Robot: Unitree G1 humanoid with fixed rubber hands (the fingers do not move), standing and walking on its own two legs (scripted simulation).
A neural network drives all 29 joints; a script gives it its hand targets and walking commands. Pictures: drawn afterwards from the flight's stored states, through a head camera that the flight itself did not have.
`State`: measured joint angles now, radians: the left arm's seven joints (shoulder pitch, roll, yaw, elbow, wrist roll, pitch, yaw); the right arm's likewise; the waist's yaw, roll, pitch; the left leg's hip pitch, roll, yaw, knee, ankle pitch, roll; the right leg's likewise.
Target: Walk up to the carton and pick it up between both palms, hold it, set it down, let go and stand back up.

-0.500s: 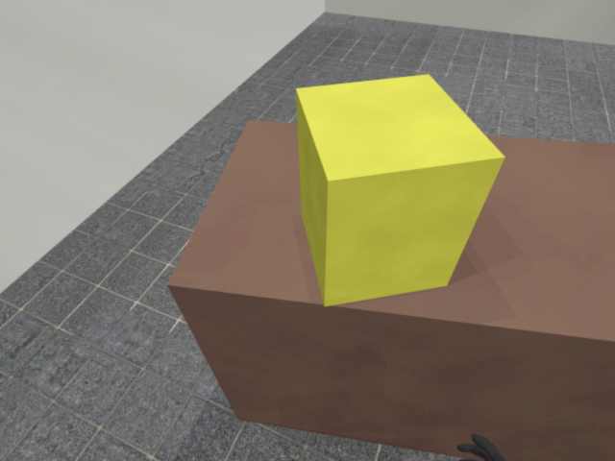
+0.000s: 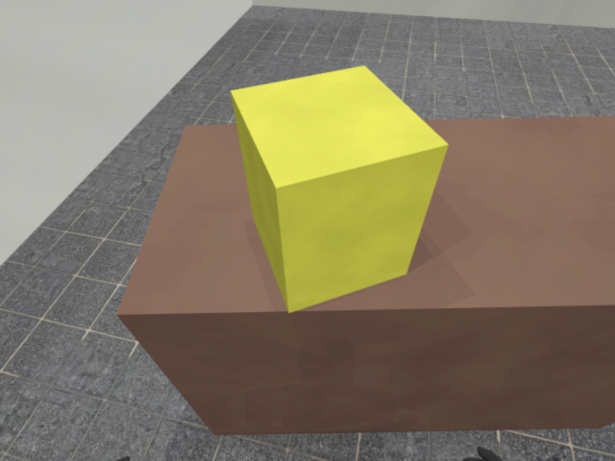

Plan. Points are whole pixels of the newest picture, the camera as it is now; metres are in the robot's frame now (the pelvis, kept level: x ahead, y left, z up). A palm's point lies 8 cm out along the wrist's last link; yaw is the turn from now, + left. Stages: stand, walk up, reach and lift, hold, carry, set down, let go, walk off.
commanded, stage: walk up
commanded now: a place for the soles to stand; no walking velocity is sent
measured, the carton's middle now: (326, 190) +0.47 -0.02 +0.10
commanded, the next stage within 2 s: reach and lift in 1.44 s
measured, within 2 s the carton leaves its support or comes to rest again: neither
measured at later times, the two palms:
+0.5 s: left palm out of the picture +0.10 +0.27 -0.09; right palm out of the picture +0.10 -0.26 -0.12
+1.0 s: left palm out of the picture +0.12 +0.26 -0.09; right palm out of the picture +0.04 -0.25 -0.12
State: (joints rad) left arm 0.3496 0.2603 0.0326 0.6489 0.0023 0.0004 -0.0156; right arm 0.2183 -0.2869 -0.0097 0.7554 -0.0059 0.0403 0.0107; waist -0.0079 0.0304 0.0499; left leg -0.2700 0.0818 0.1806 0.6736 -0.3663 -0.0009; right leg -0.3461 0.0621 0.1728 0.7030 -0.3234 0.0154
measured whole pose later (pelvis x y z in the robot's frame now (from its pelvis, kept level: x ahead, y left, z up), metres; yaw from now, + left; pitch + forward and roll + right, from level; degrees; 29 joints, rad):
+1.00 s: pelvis +0.00 +0.01 +0.00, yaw -7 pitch -3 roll +1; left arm 0.30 0.25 0.02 0.70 0.01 0.01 -0.01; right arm 0.30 -0.28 0.01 0.76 0.00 0.04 0.01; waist -0.01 0.02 0.06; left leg -0.20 0.08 0.24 0.64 -0.38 0.02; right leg -0.32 0.07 0.18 0.67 -0.29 0.01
